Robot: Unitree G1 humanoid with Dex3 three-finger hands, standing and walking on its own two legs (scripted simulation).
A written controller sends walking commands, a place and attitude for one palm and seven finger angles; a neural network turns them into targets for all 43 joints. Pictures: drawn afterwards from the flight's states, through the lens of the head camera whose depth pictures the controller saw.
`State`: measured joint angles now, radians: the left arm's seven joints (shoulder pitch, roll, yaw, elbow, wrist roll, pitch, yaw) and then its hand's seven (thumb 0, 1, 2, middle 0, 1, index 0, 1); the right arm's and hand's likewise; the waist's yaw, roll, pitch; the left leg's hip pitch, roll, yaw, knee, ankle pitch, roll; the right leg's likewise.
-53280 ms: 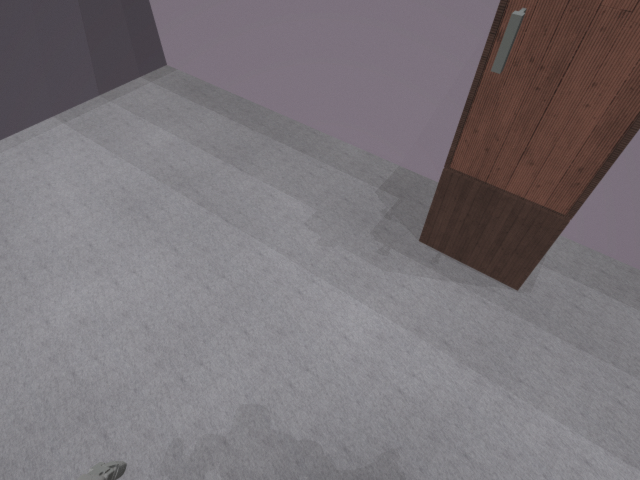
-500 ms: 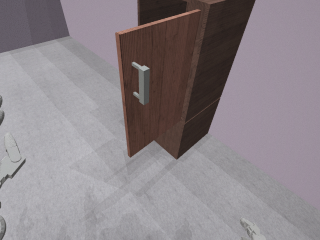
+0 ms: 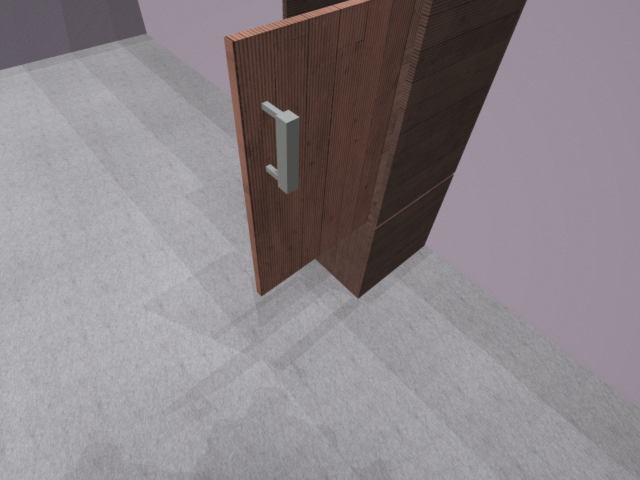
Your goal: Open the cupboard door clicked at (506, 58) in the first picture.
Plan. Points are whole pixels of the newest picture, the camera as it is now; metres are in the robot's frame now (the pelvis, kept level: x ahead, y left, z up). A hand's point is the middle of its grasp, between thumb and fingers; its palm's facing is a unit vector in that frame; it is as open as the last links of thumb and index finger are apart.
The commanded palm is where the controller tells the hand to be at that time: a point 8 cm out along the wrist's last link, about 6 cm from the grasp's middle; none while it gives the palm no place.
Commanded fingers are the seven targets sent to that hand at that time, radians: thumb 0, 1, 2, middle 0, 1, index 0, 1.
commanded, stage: let the arm hang, fingers relaxed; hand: left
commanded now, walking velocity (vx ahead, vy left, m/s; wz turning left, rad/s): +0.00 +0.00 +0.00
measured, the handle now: (278, 148) +0.56 +0.09 +0.10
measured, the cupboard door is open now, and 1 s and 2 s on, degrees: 91 91 91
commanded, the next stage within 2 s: look to check the result in 0.78 s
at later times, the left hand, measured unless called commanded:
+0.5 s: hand out of the picture -0.02 +0.19 -0.15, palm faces +0.02 -0.98 -0.19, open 7.4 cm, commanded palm none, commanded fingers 0.00 0.90 0.90 -0.20 -0.30 -0.20 -0.30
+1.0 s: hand out of the picture -0.03 +0.18 -0.16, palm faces +0.03 -0.98 -0.18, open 7.4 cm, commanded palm none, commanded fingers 0.00 0.90 0.90 -0.20 -0.30 -0.20 -0.30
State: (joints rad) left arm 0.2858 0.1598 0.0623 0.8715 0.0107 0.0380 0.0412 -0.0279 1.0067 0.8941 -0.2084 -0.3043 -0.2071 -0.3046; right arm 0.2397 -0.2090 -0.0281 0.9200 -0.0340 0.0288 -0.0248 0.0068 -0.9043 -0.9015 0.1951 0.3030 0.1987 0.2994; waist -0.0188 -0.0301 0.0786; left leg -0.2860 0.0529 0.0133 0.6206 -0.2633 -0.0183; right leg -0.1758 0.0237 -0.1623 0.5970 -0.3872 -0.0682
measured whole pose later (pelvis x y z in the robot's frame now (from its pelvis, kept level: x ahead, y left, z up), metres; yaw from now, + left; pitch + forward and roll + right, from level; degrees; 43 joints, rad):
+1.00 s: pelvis -0.01 +0.02 +0.02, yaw -2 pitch -2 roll +0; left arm 0.31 0.11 0.02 1.17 0.00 0.00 0.04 0.01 0.91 0.90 -0.20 -0.30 -0.20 -0.30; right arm 0.30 -0.12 -0.01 1.16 -0.02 0.01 -0.04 0.00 -0.90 -0.90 0.19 0.30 0.20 0.30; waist -0.01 0.02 0.05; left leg -0.19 0.01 0.07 0.41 -0.18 0.01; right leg -0.12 -0.01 -0.11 0.41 -0.27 -0.03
